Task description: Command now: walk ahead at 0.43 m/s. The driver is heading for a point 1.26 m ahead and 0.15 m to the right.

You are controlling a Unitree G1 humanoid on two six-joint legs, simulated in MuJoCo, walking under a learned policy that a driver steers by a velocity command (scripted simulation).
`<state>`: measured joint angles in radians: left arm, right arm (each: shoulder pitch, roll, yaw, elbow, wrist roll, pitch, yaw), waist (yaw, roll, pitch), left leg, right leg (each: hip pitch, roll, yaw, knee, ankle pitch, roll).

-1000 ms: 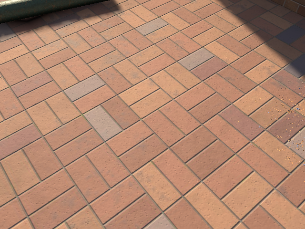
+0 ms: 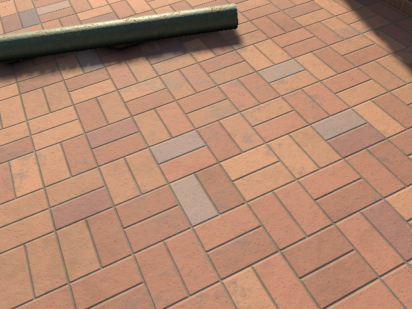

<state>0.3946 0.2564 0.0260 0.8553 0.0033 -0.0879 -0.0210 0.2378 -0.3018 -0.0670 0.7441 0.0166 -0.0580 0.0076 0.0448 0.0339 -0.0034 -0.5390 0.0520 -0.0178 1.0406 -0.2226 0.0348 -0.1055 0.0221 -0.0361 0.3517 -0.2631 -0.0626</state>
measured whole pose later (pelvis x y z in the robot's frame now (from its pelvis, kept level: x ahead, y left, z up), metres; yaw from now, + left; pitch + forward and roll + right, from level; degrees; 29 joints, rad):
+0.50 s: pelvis +0.28 +0.04 -0.01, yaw -1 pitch +0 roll +2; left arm 0.27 0.30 0.04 0.81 -0.02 -0.08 0.00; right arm 0.23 -0.27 -0.06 0.81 0.00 -0.09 0.03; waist -0.01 -0.04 0.04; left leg -0.25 -0.07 0.06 0.37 -0.14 0.08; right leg -0.50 -0.09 0.05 1.15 -0.31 -0.02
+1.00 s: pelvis +0.57 -0.03 -0.01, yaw +0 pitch +1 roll +0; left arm 0.25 0.27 0.04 0.78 0.01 -0.08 -0.03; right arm 0.25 -0.31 -0.05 0.87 0.02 -0.08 0.01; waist 0.01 0.03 0.04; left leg -0.47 0.06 -0.03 1.13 -0.33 0.04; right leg -0.29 0.04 -0.05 0.42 -0.15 -0.06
